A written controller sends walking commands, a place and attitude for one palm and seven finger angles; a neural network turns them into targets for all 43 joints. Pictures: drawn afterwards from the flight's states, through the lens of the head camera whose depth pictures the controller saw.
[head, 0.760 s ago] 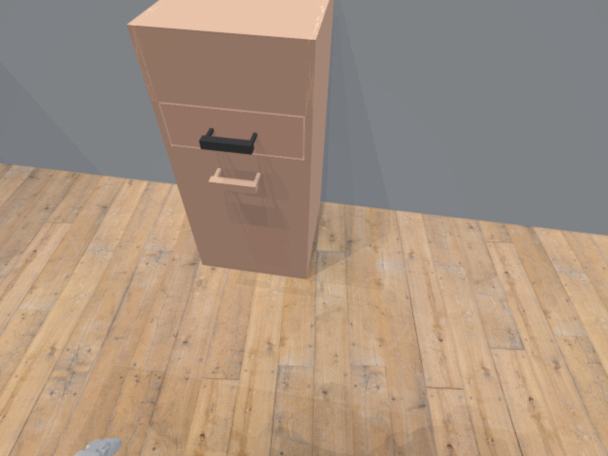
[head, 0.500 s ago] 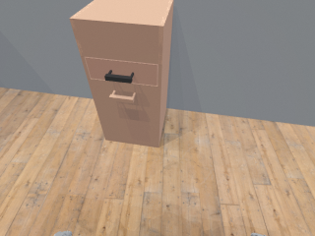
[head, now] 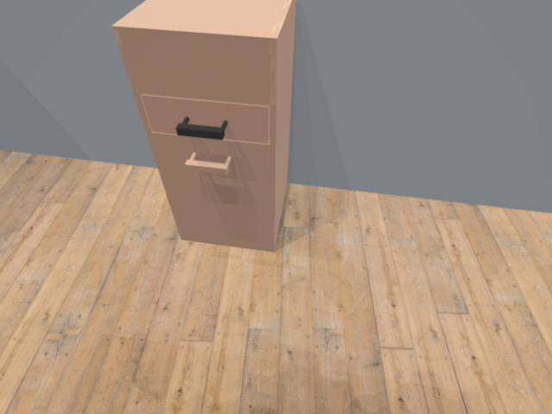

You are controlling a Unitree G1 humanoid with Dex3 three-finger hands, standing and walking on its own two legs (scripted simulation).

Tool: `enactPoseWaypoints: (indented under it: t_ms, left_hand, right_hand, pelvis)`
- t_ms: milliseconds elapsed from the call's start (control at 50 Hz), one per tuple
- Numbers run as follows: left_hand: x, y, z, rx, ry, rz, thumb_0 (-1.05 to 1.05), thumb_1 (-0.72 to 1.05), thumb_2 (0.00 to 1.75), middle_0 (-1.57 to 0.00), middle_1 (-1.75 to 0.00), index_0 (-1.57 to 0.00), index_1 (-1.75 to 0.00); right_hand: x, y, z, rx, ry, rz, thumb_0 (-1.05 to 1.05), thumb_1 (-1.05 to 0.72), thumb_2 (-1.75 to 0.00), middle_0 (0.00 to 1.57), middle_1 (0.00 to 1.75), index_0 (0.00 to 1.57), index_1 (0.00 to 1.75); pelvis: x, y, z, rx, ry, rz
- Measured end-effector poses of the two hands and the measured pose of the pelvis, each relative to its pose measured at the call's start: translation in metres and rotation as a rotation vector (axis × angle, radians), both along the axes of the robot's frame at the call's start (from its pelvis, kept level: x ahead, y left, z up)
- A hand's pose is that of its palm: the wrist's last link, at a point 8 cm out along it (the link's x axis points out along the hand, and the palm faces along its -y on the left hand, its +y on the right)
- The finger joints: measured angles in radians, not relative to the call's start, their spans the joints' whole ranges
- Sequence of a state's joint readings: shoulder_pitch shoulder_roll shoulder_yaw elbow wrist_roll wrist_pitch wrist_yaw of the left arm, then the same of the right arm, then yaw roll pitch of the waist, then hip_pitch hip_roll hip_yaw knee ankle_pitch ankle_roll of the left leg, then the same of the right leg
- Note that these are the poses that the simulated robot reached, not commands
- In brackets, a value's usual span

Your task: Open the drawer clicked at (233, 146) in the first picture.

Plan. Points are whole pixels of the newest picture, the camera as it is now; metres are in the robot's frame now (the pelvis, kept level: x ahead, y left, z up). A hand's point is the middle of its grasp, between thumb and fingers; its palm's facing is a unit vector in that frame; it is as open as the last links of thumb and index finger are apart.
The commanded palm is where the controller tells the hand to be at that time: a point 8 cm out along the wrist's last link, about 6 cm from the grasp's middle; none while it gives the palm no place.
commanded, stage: stand and wait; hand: left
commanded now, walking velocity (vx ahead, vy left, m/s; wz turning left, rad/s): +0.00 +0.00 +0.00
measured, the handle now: (203, 126) +0.90 +0.27 -0.11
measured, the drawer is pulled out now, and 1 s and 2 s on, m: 0.00 0.00 0.00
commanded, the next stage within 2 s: look at it before walking up in 0.06 s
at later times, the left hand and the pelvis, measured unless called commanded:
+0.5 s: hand out of the picture +0.08 +0.24 -0.15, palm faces -0.03 -0.94 -0.33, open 7.4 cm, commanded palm none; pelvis +0.00 +0.00 +0.00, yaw +0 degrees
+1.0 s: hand out of the picture +0.07 +0.24 -0.16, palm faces -0.03 -0.94 -0.33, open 7.4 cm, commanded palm none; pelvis +0.01 +0.00 +0.00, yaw -1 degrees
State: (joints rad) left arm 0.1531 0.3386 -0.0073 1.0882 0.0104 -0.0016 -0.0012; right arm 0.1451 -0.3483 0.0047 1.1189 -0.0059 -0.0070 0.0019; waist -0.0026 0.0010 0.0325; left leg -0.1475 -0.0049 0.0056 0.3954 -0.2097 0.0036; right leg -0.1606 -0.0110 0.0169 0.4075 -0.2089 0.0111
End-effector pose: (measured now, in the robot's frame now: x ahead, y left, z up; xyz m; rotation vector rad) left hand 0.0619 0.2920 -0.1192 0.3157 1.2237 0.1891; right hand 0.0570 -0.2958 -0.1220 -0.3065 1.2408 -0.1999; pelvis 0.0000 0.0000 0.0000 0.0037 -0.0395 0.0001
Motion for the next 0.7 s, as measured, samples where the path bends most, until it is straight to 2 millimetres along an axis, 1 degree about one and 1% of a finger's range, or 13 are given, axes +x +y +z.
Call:
enactPoseWaypoints:
  t_ms: [180, 300, 700]
  left_hand:
    - [0.011, -0.005, 0.003, -0.002, -0.037, -0.012, 0.01, 0.91, 0.9, -0.21, -0.3, -0.2, -0.3]
    - [0.014, -0.007, 0.004, -0.004, -0.05, -0.016, 0.01, 0.91, 0.9, -0.21, -0.3, -0.2, -0.3]
    - [0.004, -0.004, 0.002, -0.003, -0.012, -0.001, 0.01, 0.91, 0.9, -0.21, -0.3, -0.2, -0.3]
  right_hand:
    - [0.005, 0.001, 0.0, 0.011, -0.025, 0.003, 0.0, -0.91, -0.9, 0.21, 0.3, 0.21, 0.3]
    - [0.01, 0.001, 0.001, 0.013, -0.038, 0.008, 0.0, -0.91, -0.9, 0.21, 0.3, 0.21, 0.3]
    - [0.012, -0.002, 0.003, 0.003, -0.025, 0.013, 0.0, -0.91, -0.9, 0.21, 0.3, 0.21, 0.3]
  pelvis:
    - [-0.001, -0.002, 0.001, 0.001, -0.003, -0.001]
    - [-0.002, -0.003, 0.001, 0.0, -0.001, -0.001]
    - [0.0, -0.004, 0.002, -0.001, 0.0, 0.001]
